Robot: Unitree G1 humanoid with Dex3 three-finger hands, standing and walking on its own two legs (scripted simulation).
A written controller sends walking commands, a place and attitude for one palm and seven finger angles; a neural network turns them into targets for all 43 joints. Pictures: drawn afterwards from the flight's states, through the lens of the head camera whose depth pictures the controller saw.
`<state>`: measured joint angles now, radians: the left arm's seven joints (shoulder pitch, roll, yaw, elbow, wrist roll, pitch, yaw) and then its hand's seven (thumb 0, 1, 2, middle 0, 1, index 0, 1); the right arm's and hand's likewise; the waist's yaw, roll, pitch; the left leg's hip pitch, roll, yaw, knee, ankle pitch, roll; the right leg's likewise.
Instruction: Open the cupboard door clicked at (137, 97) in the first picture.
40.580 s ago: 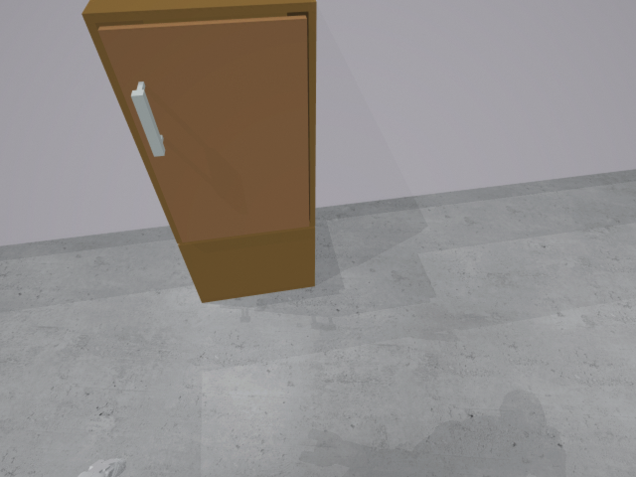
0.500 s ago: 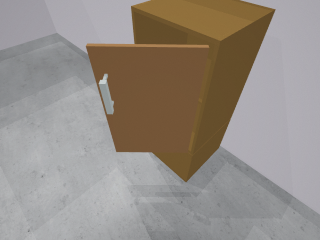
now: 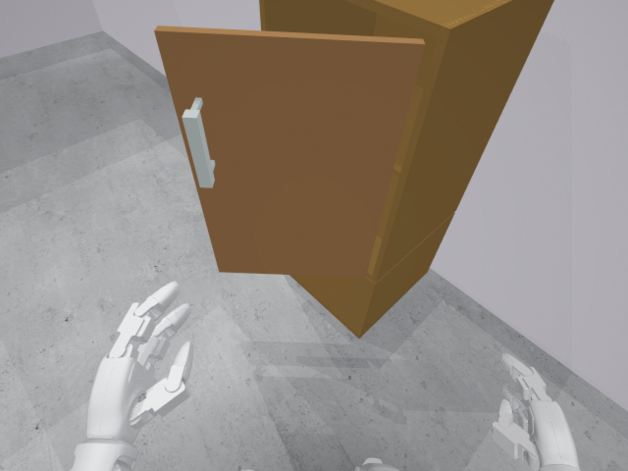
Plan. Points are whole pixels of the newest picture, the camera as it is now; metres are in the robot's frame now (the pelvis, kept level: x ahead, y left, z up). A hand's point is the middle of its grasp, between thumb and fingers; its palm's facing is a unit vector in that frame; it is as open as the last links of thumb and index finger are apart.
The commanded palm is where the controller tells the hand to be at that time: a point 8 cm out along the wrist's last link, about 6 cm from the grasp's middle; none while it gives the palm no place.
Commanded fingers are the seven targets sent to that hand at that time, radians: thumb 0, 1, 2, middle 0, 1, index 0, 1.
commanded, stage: raise the hand with hooked fingers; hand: left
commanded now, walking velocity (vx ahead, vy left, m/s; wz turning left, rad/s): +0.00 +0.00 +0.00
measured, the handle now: (202, 144) +0.60 +0.21 +0.08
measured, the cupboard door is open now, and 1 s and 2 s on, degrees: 45 45 45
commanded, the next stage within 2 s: move the hooked fingers beside the handle in 1.76 s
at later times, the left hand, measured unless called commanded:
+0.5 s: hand (133, 372) +0.23 +0.22 +0.03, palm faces +0.02 -1.00 -0.05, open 11.1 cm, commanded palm +0.20 +0.28 +0.04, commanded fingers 0.00 -0.10 0.47 -0.27 -0.94 -0.27 -0.94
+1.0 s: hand (89, 319) +0.27 +0.28 +0.07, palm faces +0.04 -1.00 -0.06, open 13.7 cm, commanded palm +0.25 +0.33 +0.08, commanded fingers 0.00 -0.50 0.30 -0.30 -1.20 -0.30 -1.20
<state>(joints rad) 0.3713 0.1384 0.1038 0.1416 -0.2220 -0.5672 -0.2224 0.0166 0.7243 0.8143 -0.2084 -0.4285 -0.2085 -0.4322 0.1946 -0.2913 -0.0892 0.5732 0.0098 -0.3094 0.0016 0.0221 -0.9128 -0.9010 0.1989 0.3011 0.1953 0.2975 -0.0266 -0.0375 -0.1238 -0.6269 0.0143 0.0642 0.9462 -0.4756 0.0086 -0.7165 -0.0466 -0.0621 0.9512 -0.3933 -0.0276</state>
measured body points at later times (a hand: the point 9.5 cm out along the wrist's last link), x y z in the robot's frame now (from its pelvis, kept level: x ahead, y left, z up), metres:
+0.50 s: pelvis +0.01 +0.01 -0.02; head +0.08 +0.01 +0.43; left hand +0.22 +0.27 +0.04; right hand +0.18 -0.20 -0.11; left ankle +0.00 +0.12 -0.68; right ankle +0.05 -0.10 -0.68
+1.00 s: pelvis +0.02 +0.02 +0.01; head +0.08 +0.03 +0.45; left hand +0.27 +0.33 +0.07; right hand +0.21 -0.21 -0.06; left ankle +0.00 +0.12 -0.68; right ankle +0.05 -0.10 -0.68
